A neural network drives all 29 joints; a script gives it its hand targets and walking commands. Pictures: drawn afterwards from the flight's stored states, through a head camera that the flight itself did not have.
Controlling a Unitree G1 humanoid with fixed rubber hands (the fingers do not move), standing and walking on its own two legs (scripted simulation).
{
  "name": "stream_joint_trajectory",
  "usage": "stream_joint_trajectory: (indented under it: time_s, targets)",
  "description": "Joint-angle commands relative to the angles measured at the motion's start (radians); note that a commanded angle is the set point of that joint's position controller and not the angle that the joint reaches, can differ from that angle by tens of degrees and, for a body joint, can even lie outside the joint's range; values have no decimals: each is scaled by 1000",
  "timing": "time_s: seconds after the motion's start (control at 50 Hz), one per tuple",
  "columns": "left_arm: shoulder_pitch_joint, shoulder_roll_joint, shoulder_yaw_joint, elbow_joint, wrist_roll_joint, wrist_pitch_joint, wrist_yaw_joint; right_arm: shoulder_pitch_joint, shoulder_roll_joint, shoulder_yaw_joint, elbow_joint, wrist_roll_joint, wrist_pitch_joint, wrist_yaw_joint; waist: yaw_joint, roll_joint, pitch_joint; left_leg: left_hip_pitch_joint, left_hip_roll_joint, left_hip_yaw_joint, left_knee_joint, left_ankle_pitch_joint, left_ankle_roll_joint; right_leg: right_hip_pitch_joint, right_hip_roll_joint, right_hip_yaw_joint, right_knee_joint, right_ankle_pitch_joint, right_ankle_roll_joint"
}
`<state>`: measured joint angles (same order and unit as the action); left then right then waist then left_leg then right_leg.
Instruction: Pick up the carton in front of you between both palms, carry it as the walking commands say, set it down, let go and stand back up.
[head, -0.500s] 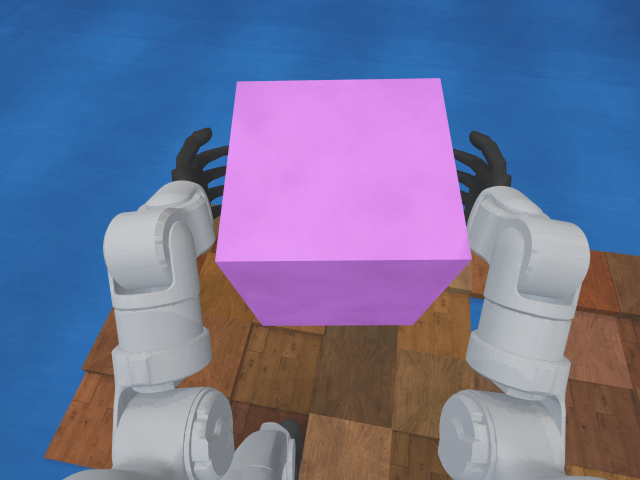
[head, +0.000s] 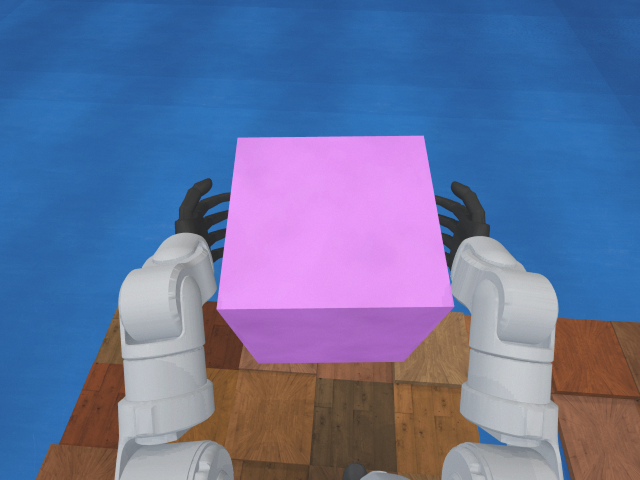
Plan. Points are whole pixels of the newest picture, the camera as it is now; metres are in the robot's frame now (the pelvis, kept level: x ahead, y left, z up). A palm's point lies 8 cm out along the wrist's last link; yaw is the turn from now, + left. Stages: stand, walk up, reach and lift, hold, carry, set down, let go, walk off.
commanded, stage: carry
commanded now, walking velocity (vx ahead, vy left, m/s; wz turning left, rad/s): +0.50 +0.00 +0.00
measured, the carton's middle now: (330, 263) +0.37 -0.02 +0.04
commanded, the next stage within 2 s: none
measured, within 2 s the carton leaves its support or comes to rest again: neither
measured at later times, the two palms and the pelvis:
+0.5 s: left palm (188, 99) +0.66 +0.19 +0.09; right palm (374, 100) +0.64 -0.11 +0.09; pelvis +0.31 +0.05 +0.01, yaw +0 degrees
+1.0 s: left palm out of the picture +0.96 +0.15 +0.13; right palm out of the picture +0.98 -0.15 +0.12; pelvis +0.62 -0.02 -0.02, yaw +1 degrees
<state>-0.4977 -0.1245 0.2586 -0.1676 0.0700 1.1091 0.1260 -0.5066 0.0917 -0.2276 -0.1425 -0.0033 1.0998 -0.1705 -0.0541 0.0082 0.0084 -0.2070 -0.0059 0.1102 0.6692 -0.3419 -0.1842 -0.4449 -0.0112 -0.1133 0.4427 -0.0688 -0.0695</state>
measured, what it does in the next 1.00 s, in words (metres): walks ahead: left foot, then right foot 0.04 m lower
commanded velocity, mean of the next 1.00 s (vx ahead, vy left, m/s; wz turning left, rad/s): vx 0.50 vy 0.00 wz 0.00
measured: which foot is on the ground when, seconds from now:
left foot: up 0.00-0.34, down 0.36-0.86, up 0.88-1.00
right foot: down 0.00-0.38, up 0.40-0.82, down 0.84-1.00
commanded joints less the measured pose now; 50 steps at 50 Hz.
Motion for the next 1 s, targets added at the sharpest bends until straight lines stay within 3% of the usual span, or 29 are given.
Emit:
stream_joint_trajectory:
  time_s: [0.0,0.02,0.06,0.08,0.12,0.16,0.26,0.3,0.32,0.34,0.36,0.38,0.4,0.42,0.44,0.5,0.58,0.64,0.7,0.74,0.76,0.8,0.82,0.84,0.86,0.88,0.9,0.92,0.98]
  targets:
    - [-513,-658,-651,55,-218,4,-74,-628,842,737,-14,310,19,141,126,-306,-597,-538,-48,-76,440,-249,158,936,-368,533,33,281,-247]
    - [-487,-686,-654,68,-229,7,-70,-612,819,713,-1,292,26,134,143,-290,-592,-640,-5,-141,594,-246,186,920,-391,571,19,197,-287]
    - [-552,-757,-670,39,-272,6,-80,-623,859,680,31,269,32,128,136,-93,-501,-679,50,-165,546,-132,198,788,-332,487,-9,255,-216]
    - [-614,-800,-697,13,-301,3,-88,-626,872,665,40,251,28,129,133,-57,-482,-657,66,-151,493,-90,194,729,-323,445,-22,266,-184]
    - [-727,-864,-750,-36,-366,-10,-103,-627,891,643,50,218,16,126,118,-63,-461,-582,74,-116,369,-45,175,633,-300,372,-72,215,-145]
    - [-798,-885,-783,-70,-417,-18,-112,-647,889,635,32,202,5,114,122,-102,-447,-549,63,-79,285,7,169,582,-267,304,-81,214,-150]
    - [-745,-854,-771,-10,-438,-8,-114,-591,804,605,30,148,9,85,142,-147,-413,-388,-6,34,15,149,210,484,-200,152,-36,277,-100]
    - [-712,-850,-756,40,-423,-2,-117,-577,788,590,47,129,16,86,101,-183,-429,-218,-39,63,-62,214,246,416,-193,95,63,415,-56]
    - [-697,-850,-748,63,-414,2,-118,-560,783,582,65,124,18,88,52,-157,-474,-47,-64,97,-139,273,261,363,-158,22,197,482,-19]
    - [-685,-841,-738,84,-396,3,-118,-534,778,576,88,121,21,92,12,-94,-544,184,-27,63,-155,257,269,243,-122,-16,372,337,21]
    - [-664,-859,-727,103,-383,8,-117,-541,762,568,97,113,18,93,-2,147,-689,513,311,-458,-160,124,402,-78,-44,12,701,-63,78]
    - [-663,-854,-710,105,-375,10,-116,-519,794,577,118,119,12,97,-31,279,-676,569,372,-736,-287,183,461,-288,62,83,857,-453,74]
    - [-689,-882,-715,100,-366,5,-111,-554,815,587,79,142,9,105,-16,193,-609,540,353,-660,-246,223,458,-369,9,153,942,-434,48]
    - [-692,-900,-702,99,-358,0,-109,-603,870,629,48,180,1,116,-15,89,-567,478,332,-579,-217,323,444,-391,-21,154,929,-403,39]
    - [-692,-916,-695,89,-345,-9,-107,-665,916,667,8,222,-11,128,-6,42,-530,414,313,-497,-214,408,418,-384,-49,155,871,-363,40]
    - [-683,-923,-698,44,-296,-35,-96,-766,985,747,-71,323,-39,153,20,87,-526,305,266,-367,-252,372,381,-302,-58,128,726,-295,47]
    - [-630,-849,-693,-12,-250,-46,-67,-731,949,774,-103,369,-47,157,-11,116,-505,350,247,-282,-266,467,404,-339,-46,85,515,-190,62]
    - [-613,-776,-687,-60,-239,-35,-53,-712,894,776,-126,380,-37,150,-29,118,-476,355,211,-214,-249,531,374,-299,-41,78,329,-10,53]
    - [-605,-688,-666,-93,-242,-3,-42,-700,820,755,-130,375,-9,131,-40,84,-425,276,178,-146,-235,455,345,-156,-25,40,122,154,29]
    - [-608,-630,-644,-91,-245,27,-37,-683,775,727,-105,354,19,116,-14,109,-402,255,189,-135,-183,451,329,-72,-33,31,80,195,7]
    - [-615,-601,-630,-83,-250,43,-36,-679,756,711,-89,341,35,108,11,115,-411,267,190,-124,-115,545,315,-23,-33,26,51,176,-7]
    - [-607,-553,-598,-40,-262,74,-33,-678,714,666,-56,315,71,91,98,35,-497,198,133,-25,206,632,258,281,20,-48,-32,132,-14]
    - [-605,-544,-580,-23,-264,89,-34,-695,685,632,-42,299,87,80,112,-33,-517,-31,108,-29,397,340,231,490,-73,57,40,96,14]
    - [-609,-524,-550,11,-272,106,-31,-703,674,601,-17,278,107,68,91,-204,-513,-283,25,-32,571,-230,206,632,-254,292,152,360,29]
    - [-684,-495,-545,36,-279,117,-23,-716,665,571,5,267,128,53,99,-366,-597,-538,-55,-96,746,-233,192,833,-363,624,80,228,-143]
    - [-679,-539,-547,29,-307,122,-24,-742,660,559,-6,259,140,43,111,-326,-559,-639,-19,-112,782,-194,208,784,-366,709,-29,-17,-157]
    - [-753,-585,-559,3,-338,125,-34,-793,692,554,-3,256,144,38,112,-206,-495,-645,-1,-121,784,-148,214,689,-320,638,-36,-23,-154]
    - [-808,-641,-574,-13,-366,126,-46,-801,723,546,7,250,141,38,102,-66,-467,-611,20,-133,734,-107,216,602,-290,548,-34,42,-116]
    - [-934,-781,-622,-46,-419,107,-78,-853,822,564,4,237,123,52,92,-103,-470,-568,53,-109,621,-83,209,499,-278,431,-65,81,-107]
